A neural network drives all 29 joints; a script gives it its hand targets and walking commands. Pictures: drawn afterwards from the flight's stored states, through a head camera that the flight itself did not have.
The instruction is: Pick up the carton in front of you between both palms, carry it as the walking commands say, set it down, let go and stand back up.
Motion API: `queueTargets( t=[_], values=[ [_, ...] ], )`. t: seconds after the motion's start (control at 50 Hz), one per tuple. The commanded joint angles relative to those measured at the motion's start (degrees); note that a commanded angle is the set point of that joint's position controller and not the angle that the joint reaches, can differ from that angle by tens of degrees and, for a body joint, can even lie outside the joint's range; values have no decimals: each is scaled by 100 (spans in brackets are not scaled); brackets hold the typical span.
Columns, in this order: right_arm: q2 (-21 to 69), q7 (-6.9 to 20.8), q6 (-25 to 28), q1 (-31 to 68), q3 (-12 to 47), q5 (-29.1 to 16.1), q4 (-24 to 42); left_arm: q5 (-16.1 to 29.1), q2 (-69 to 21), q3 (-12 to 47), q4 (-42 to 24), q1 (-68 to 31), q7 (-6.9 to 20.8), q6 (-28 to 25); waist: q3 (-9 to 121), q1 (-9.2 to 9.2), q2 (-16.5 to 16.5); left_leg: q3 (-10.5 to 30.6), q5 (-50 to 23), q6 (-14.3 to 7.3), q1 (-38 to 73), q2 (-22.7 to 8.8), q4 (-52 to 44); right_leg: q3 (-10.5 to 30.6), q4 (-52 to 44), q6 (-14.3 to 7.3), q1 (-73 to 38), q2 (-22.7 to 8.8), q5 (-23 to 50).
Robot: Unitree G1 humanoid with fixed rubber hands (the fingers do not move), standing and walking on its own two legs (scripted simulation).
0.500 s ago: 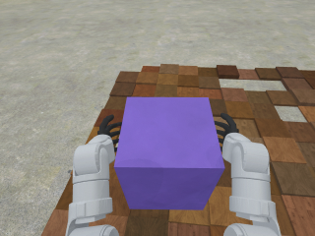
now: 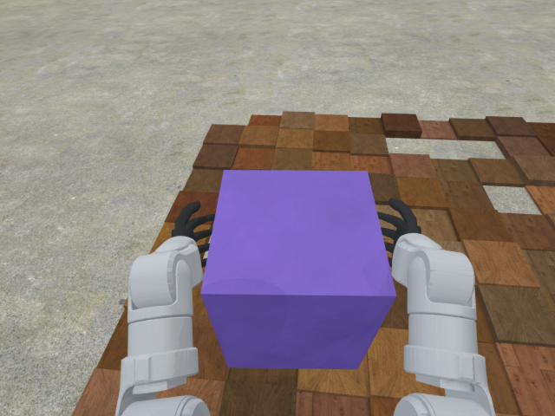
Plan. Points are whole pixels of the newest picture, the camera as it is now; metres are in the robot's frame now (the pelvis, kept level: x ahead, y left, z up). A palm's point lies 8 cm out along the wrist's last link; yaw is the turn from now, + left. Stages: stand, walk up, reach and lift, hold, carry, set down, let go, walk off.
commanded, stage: carry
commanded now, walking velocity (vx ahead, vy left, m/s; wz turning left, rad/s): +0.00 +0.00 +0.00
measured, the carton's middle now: (293, 274) +0.34 +0.00 +0.05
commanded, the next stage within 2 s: none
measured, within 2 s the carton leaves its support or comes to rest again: neither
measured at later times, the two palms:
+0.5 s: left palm (187, 249) +0.33 +0.15 +0.12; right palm (404, 246) +0.33 -0.15 +0.12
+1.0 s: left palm (189, 238) +0.34 +0.14 +0.13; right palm (407, 237) +0.34 -0.16 +0.13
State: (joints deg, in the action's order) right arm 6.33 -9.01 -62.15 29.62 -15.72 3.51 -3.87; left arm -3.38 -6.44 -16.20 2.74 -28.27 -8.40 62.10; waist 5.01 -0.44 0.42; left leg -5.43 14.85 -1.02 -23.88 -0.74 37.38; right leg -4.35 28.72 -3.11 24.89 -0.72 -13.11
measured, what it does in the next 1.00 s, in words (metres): stands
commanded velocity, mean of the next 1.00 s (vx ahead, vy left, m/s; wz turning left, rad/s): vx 0.08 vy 0.00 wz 0.00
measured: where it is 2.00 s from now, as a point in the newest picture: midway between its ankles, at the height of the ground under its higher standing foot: (288, 399)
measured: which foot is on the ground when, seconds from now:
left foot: down 0.00-1.00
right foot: down 0.00-1.00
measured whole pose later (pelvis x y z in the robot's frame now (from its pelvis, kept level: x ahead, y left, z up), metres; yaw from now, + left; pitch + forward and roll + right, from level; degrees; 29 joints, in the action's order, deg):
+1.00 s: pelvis +0.01 -0.01 +0.00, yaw +0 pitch +1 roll +2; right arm 7.0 -9.6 -62.6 30.1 -15.3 3.3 -2.1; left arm -2.1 -5.3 -16.0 0.6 -28.5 -8.4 63.0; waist 5.5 -0.7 0.5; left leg -5.0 18.5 -1.6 -23.4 -0.7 39.3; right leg -4.1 36.2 -2.6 26.1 -0.6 -19.9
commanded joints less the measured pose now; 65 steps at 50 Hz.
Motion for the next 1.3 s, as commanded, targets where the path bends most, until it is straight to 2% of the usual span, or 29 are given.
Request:
queueTargets(
  t=[0.0, 0.84, 0.86, 0.9, 0.92, 0.94, 0.96, 0.98, 1.0, 1.02, 1.04, 1.06, 1.08, 1.12, 1.14, 1.18, 1.24, 1.28],
  values=[
    [4596, 95, 58, 3439, 3337, -1053, 344, 1016, -4395, 3300, -399, -3592, 88, -90, 1863, 29, 72, 695, 736, -226, 353, -428, -755, 661, -492, 103, -965, -540, -396],
    [4615, 104, 48, 3456, 3359, -1062, 361, 1032, -4426, 3322, -411, -3611, 101, -79, 1878, 35, 80, 704, 617, -212, 390, -434, -721, 677, -475, 97, -1017, -572, -312],
    [4630, 104, 56, 3533, 3382, -1092, 442, 1068, -4423, 3341, -483, -3663, 99, -89, 1938, 26, 61, 720, 961, -237, 417, -402, -784, 609, -431, 90, -958, -495, -639],
    [4619, 85, 55, 3714, 3389, -1157, 525, 1145, -4409, 3423, -652, -3891, 82, -104, 1833, -38, -111, 899, 2365, -418, 447, -396, -1090, 285, -175, 68, -616, -148, -1602],
    [4590, 66, 56, 3703, 3390, -1161, 536, 1171, -4389, 3459, -743, -4002, 72, -99, 1719, -115, -370, 1207, 2854, -551, 478, -555, -1327, 80, 202, 108, -375, 29, -1600],
    [4509, 43, 54, 3705, 3367, -1147, 544, 1200, -4362, 3466, -761, -4020, 65, -87, 1637, -135, -789, 1672, 3105, -694, 371, -897, -1659, -175, 1013, 139, -348, 196, -1072],
    [4401, 12, 38, 3681, 3358, -1122, 563, 1206, -4247, 3432, -748, -4011, 54, -63, 1542, -34, -984, 1991, 3285, -805, 165, -1219, -1825, -149, 1519, 104, -377, 174, -833],
    [4298, -25, 8, 3721, 3363, -1119, 649, 1230, -4141, 3379, -791, -4088, 37, -38, 1455, 107, -939, 1873, 3173, -750, -129, -1282, -1787, 70, 1344, -11, -573, 3, -796],
    [4232, -65, -24, 3864, 3371, -1155, 745, 1280, -4044, 3320, -847, -4181, 15, -5, 1517, 272, -666, 1356, 2992, -608, -481, -1041, -1329, 130, 729, -109, -1210, -21, -826],
    [4097, -112, -67, 3853, 3313, -1166, 757, 1296, -3921, 3222, -771, -4082, -16, 44, 1568, 371, 86, 674, 2930, -453, -742, -592, -193, 215, -31, -100, -1822, 16, -1054],
    [3955, -134, -124, 3742, 3239, -1160, 822, 1241, -3703, 3150, -703, -3880, -57, 85, 1499, 304, 1464, -160, 2130, -63, -1478, 210, 1452, 2025, -1071, -432, -2076, -846, -2321],
    [3865, -157, -181, 3797, 3202, -1123, 904, 1243, -3661, 3110, -660, -3841, -90, 128, 1424, 245, 1674, -136, 1623, -40, -2182, 215, 2114, 3674, -1724, -831, -2275, -1705, -3298],
    [3860, -188, -216, 3960, 3178, -1166, 975, 1306, -3611, 3115, -834, -4044, -113, 174, 1373, 288, 1142, 220, 1365, -74, -2388, -85, 2452, 3831, -1792, -953, -2262, -1816, -3437],
    [3843, -207, -294, 3697, 3091, -1162, 720, 1418, -3722, 3259, -852, -4137, -113, 256, 1631, 288, 421, 214, 1088, -135, -2359, -188, 2805, 3150, -1533, -953, -2365, -1624, -2572],
    [3886, -191, -305, 3629, 3074, -1154, 660, 1465, -3832, 3309, -865, -4163, -82, 256, 1743, 292, 367, 162, 963, -140, -2263, -166, 2792, 2704, -1438, -873, -2419, -1436, -2086],
    [4011, -143, -311, 3669, 3082, -1118, 612, 1470, -3996, 3327, -810, -4167, -31, 240, 1843, 244, 560, 104, 780, -143, -2051, -144, 2565, 2195, -1376, -840, -2476, -1258, -1619],
    [4107, -76, -312, 3476, 3062, -1015, 391, 1356, -4100, 3259, -547, -3928, 10, 244, 1814, 217, 585, 8, 760, -140, -1560, -85, 1677, 1817, -1427, -920, -2277, -1234, -1426],
    [4163, -28, -301, 3280, 3001, -912, 173, 1207, -4185, 3197, -302, -3673, 19, 233, 1726, 143, 695, -192, 1273, -140, -984, 46, 817, 1639, -1450, -932, -2057, -1269, -1584]
  ],
)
